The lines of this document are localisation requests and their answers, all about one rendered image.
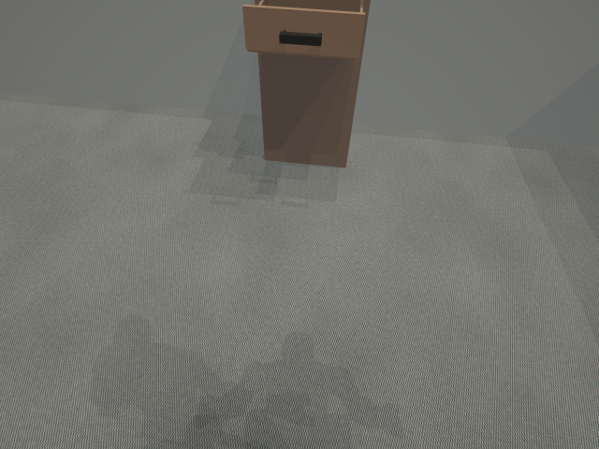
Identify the drawer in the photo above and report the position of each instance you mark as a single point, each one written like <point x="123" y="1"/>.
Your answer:
<point x="340" y="22"/>

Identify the handle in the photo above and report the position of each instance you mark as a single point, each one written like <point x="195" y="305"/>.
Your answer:
<point x="300" y="38"/>

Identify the cabinet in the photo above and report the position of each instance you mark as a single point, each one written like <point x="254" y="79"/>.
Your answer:
<point x="308" y="105"/>

